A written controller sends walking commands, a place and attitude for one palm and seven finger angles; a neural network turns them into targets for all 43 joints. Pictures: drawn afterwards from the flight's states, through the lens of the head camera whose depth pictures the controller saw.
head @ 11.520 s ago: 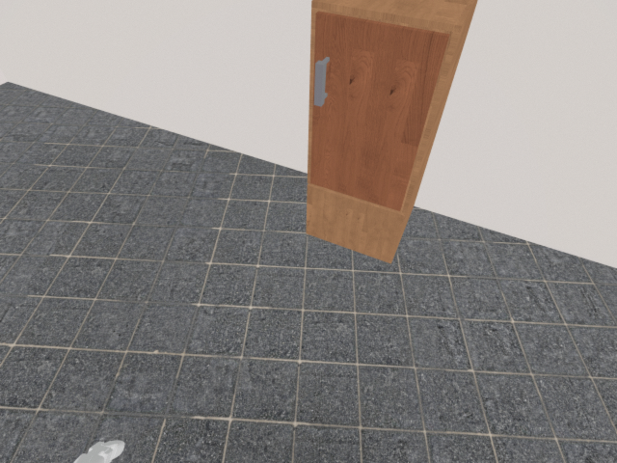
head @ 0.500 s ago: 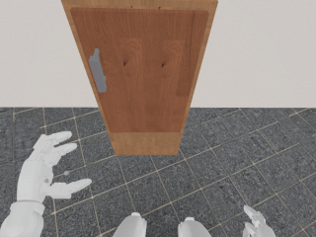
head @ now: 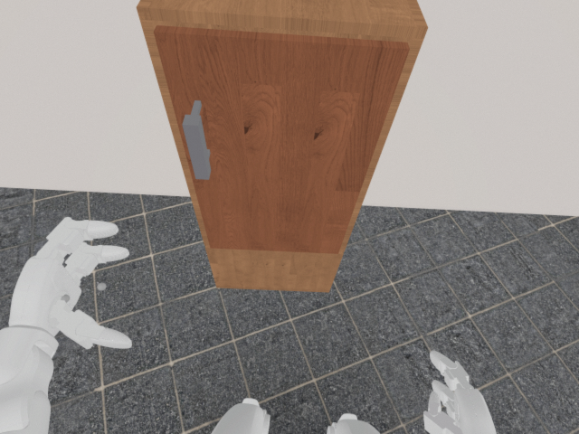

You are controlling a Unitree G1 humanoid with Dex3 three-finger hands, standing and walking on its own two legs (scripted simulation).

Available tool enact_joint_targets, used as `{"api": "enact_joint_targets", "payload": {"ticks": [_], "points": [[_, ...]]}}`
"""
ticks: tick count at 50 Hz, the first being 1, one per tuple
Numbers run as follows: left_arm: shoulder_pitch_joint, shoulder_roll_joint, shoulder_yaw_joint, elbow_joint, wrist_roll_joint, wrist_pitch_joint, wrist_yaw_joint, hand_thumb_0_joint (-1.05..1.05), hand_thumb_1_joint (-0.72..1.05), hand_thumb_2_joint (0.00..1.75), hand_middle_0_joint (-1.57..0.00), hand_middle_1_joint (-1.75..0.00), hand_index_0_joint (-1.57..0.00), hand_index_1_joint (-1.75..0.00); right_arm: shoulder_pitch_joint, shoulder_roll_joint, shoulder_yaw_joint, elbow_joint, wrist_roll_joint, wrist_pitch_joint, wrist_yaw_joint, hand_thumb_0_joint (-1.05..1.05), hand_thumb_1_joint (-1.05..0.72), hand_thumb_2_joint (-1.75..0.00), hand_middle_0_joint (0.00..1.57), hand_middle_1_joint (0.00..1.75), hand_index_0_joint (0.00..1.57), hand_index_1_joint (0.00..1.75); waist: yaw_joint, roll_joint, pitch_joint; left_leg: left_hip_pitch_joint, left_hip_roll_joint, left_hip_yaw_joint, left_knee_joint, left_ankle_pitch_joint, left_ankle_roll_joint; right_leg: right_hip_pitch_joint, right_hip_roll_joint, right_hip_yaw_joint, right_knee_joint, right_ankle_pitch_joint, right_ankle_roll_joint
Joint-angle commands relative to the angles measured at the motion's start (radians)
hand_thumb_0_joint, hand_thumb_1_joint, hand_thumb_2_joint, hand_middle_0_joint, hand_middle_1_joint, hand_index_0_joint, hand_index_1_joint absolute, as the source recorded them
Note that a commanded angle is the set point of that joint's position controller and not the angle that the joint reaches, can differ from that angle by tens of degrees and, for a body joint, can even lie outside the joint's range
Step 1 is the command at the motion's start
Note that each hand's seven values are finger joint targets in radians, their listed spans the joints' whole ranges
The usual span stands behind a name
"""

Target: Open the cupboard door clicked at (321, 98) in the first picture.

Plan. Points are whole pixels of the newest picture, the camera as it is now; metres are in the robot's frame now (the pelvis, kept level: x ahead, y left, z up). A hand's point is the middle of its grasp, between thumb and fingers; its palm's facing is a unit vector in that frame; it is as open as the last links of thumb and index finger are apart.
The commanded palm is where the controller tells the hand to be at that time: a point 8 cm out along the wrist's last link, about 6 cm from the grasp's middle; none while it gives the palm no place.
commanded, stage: raise the hand with hooked fingers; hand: left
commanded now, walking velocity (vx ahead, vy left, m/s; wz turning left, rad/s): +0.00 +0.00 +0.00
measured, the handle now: (200, 140) +0.55 +0.21 +0.04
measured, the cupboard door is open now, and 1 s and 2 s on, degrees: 0 0 0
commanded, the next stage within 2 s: move the hooked fingers beside the handle in 0.62 s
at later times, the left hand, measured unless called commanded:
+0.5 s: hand (124, 269) +0.30 +0.24 +0.05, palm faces +0.09 -1.00 -0.04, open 14.0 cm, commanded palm +0.27 +0.29 +0.06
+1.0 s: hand (127, 247) +0.33 +0.25 +0.06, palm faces +0.06 -1.00 -0.02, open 14.0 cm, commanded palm +0.31 +0.30 +0.06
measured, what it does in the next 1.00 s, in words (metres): stands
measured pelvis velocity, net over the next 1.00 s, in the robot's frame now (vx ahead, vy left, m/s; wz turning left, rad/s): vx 0.00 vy -0.02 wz -0.01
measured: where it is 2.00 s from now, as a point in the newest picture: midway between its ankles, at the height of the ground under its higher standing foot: outside the picture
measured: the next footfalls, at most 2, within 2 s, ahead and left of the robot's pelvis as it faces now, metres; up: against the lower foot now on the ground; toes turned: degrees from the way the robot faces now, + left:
none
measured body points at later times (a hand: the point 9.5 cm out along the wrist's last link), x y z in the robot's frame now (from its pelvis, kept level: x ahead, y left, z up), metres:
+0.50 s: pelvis +0.00 -0.03 +0.00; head +0.07 -0.01 +0.45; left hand +0.29 +0.30 +0.06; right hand +0.15 -0.28 -0.08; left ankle +0.02 +0.08 -0.67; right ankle +0.02 -0.13 -0.67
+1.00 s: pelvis +0.00 -0.02 +0.00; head +0.07 -0.01 +0.44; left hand +0.32 +0.30 +0.06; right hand +0.15 -0.28 -0.09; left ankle +0.02 +0.08 -0.67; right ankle +0.02 -0.13 -0.67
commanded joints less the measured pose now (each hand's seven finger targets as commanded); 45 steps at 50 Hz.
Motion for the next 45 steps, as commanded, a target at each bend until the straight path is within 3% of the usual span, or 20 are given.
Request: {"api": "enact_joint_targets", "payload": {"ticks": [1,6,9,12,15,18,21,23,24,26,33,36,40,41,45], "points": [[-0.210,0.251,0.135,-0.185,-0.040,-0.084,-0.021,0.00,-0.50,0.30,-0.30,-1.20,-0.30,-1.20,0.018,-0.172,-0.076,-0.114,0.005,-0.048,-0.014,0.00,-0.90,-0.90,0.20,0.30,0.20,0.30,-0.012,0.126,-0.285,0.268,0.032,-0.043,-0.202,0.398,-0.078,0.097,0.023,-0.018,-0.092,0.221,-0.047],[-0.243,0.278,0.169,-0.087,-0.059,-0.071,-0.054,0.00,-0.50,0.30,-0.30,-1.20,-0.30,-1.20,0.030,-0.179,-0.078,-0.107,0.009,-0.037,-0.013,0.00,-0.90,-0.90,0.20,0.30,0.20,0.30,-0.014,0.086,-0.292,0.229,0.026,-0.019,-0.197,0.374,-0.056,0.143,0.022,-0.002,-0.107,0.254,-0.041],[-0.209,0.222,0.126,-0.035,-0.074,-0.054,-0.087,0.00,-0.50,0.30,-0.30,-1.20,-0.30,-1.20,0.032,-0.180,-0.079,-0.120,0.013,-0.035,-0.008,0.00,-0.90,-0.90,0.20,0.30,0.20,0.30,-0.014,0.043,-0.272,0.193,0.020,-0.007,-0.192,0.346,-0.038,0.166,0.021,0.008,-0.118,0.263,-0.041],[-0.212,0.240,0.138,-0.036,-0.070,-0.053,-0.092,0.00,-0.50,0.30,-0.30,-1.20,-0.30,-1.20,0.035,-0.185,-0.085,-0.123,0.013,-0.030,-0.001,0.00,-0.90,-0.90,0.20,0.30,0.20,0.30,-0.013,0.026,-0.274,0.171,0.019,0.001,-0.191,0.324,-0.030,0.178,0.015,0.019,-0.123,0.260,-0.035],[-0.229,0.279,0.170,-0.069,-0.061,-0.076,-0.070,0.00,-0.50,0.30,-0.30,-1.20,-0.30,-1.20,0.035,-0.181,-0.086,-0.126,0.007,-0.025,0.004,0.00,-0.90,-0.90,0.20,0.30,0.20,0.30,-0.007,0.055,-0.282,0.160,0.018,0.009,-0.183,0.318,-0.025,0.188,0.014,0.036,-0.119,0.259,-0.036],[-0.237,0.276,0.180,-0.066,-0.056,-0.103,-0.043,0.00,-0.50,0.30,-0.30,-1.20,-0.30,-1.20,0.026,-0.172,-0.084,-0.129,0.008,-0.017,0.007,0.00,-0.90,-0.90,0.20,0.30,0.20,0.30,-0.010,0.041,-0.253,0.126,0.017,0.016,-0.183,0.266,-0.021,0.190,0.011,0.050,-0.128,0.210,-0.031],[-0.256,0.284,0.179,-0.102,-0.049,-0.127,-0.027,0.00,-0.50,0.30,-0.30,-1.20,-0.30,-1.20,0.020,-0.165,-0.081,-0.131,0.008,-0.014,0.006,0.00,-0.90,-0.90,0.20,0.30,0.20,0.30,-0.009,0.104,-0.271,0.144,0.015,0.023,-0.185,0.257,-0.020,0.199,0.009,0.062,-0.131,0.201,-0.033],[-0.244,0.260,0.158,-0.094,-0.048,-0.128,-0.027,0.00,-0.50,0.30,-0.30,-1.20,-0.30,-1.20,0.016,-0.163,-0.081,-0.130,0.012,-0.013,0.004,0.00,-0.90,-0.90,0.20,0.30,0.20,0.30,-0.016,0.099,-0.260,0.144,0.016,0.027,-0.186,0.243,-0.017,0.195,0.007,0.066,-0.140,0.191,-0.030],[-0.242,0.255,0.150,-0.101,-0.054,-0.129,-0.034,0.00,-0.50,0.30,-0.30,-1.20,-0.30,-1.20,0.020,-0.166,-0.082,-0.130,0.011,-0.013,0.002,0.00,-0.90,-0.90,0.20,0.30,0.20,0.30,-0.024,0.061,-0.272,0.143,0.020,0.022,-0.180,0.252,-0.015,0.208,0.011,0.068,-0.137,0.205,-0.029],[-0.238,0.267,0.153,-0.098,-0.048,-0.127,-0.039,0.00,-0.50,0.30,-0.30,-1.20,-0.30,-1.20,0.018,-0.166,-0.081,-0.129,0.014,-0.012,-0.001,0.00,-0.90,-0.90,0.20,0.30,0.20,0.30,-0.016,0.086,-0.284,0.151,0.019,0.023,-0.186,0.265,-0.016,0.220,0.007,0.070,-0.137,0.227,-0.028],[-0.254,0.246,0.151,-0.014,-0.064,-0.096,-0.057,0.00,-0.50,0.30,-0.30,-1.20,-0.30,-1.20,0.012,-0.169,-0.077,-0.128,0.018,-0.005,-0.007,0.00,-0.90,-0.90,0.20,0.30,0.20,0.30,-0.027,0.013,-0.226,0.102,0.018,0.025,-0.178,0.220,-0.014,0.206,0.002,0.086,-0.159,0.186,-0.020],[-0.277,0.249,0.149,-0.019,-0.062,-0.107,-0.063,0.00,-0.50,0.30,-0.30,-1.20,-0.30,-1.20,0.014,-0.169,-0.075,-0.130,0.015,-0.006,-0.007,0.00,-0.90,-0.90,0.20,0.30,0.20,0.30,-0.022,0.004,-0.255,0.105,0.019,0.022,-0.171,0.237,-0.014,0.216,0.002,0.085,-0.143,0.205,-0.022],[-0.402,0.298,0.168,0.009,-0.044,-0.122,-0.062,0.00,-0.50,0.30,-0.30,-1.20,-0.30,-1.20,0.020,-0.174,-0.074,-0.110,0.013,-0.004,-0.015,0.00,-0.90,-0.90,0.20,0.30,0.20,0.30,-0.037,0.035,-0.255,0.105,0.024,0.018,-0.158,0.223,-0.015,0.170,0.007,0.080,-0.123,0.188,-0.025],[-0.415,0.271,0.143,0.028,-0.041,-0.121,-0.066,0.00,-0.50,0.30,-0.30,-1.20,-0.30,-1.20,0.019,-0.170,-0.071,-0.108,0.014,-0.003,-0.015,0.00,-0.90,-0.90,0.20,0.30,0.20,0.30,-0.044,0.044,-0.240,0.104,0.021,0.020,-0.158,0.216,-0.015,0.161,0.006,0.080,-0.126,0.183,-0.024],[-0.474,0.310,0.154,0.030,-0.032,-0.125,-0.076,0.00,-0.50,0.30,-0.30,-1.20,-0.30,-1.20,0.027,-0.175,-0.073,-0.102,0.014,-0.005,-0.019,0.00,-0.90,-0.90,0.20,0.30,0.20,0.30,-0.032,0.089,-0.305,0.142,0.023,0.014,-0.161,0.243,-0.018,0.166,0.008,0.070,-0.108,0.206,-0.031]]}}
